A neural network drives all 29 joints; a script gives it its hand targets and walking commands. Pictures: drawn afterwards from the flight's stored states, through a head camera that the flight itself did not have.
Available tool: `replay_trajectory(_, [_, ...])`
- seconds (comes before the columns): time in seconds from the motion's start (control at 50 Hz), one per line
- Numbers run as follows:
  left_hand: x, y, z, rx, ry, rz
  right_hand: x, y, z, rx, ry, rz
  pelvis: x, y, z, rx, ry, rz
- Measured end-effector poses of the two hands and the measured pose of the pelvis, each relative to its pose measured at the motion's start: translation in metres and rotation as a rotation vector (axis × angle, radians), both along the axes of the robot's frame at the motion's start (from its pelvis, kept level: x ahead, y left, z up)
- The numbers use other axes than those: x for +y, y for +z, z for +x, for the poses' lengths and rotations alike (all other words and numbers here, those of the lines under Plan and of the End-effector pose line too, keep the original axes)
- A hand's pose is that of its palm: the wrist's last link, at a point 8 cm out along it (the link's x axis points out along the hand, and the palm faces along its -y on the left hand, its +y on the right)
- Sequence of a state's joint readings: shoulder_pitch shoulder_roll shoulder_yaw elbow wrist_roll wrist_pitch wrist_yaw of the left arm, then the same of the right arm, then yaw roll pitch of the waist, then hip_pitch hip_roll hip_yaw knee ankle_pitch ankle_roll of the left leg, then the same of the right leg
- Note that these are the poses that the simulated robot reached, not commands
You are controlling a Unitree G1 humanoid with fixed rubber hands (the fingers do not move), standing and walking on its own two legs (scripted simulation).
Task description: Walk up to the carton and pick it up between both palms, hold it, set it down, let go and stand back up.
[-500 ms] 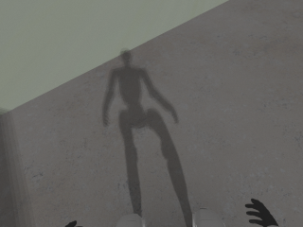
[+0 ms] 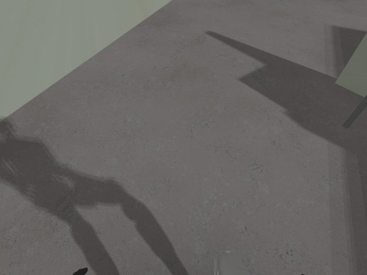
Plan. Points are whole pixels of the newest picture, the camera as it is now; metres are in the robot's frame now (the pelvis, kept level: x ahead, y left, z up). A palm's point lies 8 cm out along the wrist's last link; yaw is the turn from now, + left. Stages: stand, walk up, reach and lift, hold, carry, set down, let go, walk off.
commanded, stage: walk up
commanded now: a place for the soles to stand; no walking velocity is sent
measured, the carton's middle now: out of the picture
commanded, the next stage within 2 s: none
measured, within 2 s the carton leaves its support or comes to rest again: neither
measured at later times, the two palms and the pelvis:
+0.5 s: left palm (144, 254) +0.20 +0.11 -0.13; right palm out of the picture +0.05 -0.39 -0.12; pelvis +0.07 -0.13 -0.01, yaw -21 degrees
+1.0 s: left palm (257, 178) +0.40 -0.22 -0.12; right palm out of the picture -0.04 -0.56 -0.17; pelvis +0.14 -0.35 -0.03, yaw -45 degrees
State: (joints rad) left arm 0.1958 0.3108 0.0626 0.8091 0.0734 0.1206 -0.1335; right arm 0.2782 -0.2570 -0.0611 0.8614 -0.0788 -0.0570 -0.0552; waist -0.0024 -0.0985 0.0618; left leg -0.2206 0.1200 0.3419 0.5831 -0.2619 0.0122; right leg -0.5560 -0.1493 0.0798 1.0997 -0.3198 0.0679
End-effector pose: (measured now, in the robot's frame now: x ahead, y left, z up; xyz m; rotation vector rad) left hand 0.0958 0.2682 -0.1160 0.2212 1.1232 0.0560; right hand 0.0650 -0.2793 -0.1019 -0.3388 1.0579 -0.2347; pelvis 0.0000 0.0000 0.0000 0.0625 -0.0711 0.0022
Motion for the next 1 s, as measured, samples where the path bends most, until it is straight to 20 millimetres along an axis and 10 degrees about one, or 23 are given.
replay_trajectory(0.22, [-0.099,0.014,0.073,-0.119,-0.125,0.044,-0.089,-0.053,-0.075,0.137,-0.236,0.084,-0.075,-0.018,0.016,-0.005,-0.185,-0.036])
replay_trajectory(0.4, [-0.138,0.01,0.069,0.024,-0.167,0.087,-0.109,-0.033,-0.035,0.022,-0.286,0.142,-0.109,-0.004,0.045,0.033,-0.303,-0.067])
replay_trajectory(0.56, [-0.186,-0.022,0.13,0.068,-0.344,0.031,-0.122,-0.015,-0.03,-0.043,-0.366,0.039,-0.139,-0.014,0.079,0.038,-0.444,-0.01])
replay_trajectory(0.84, [-0.371,0.008,0.274,-0.084,-0.671,-0.033,-0.188,-0.016,-0.109,0.072,-0.713,0.052,-0.244,-0.004,0.12,-0.013,-0.691,0.015])
replay_trajectory(1.0, [-0.489,0.0,0.303,-0.159,-0.7,0.011,-0.277,-0.063,-0.107,0.14,-0.786,0.169,-0.348,-0.03,0.144,0.029,-0.781,-0.044])
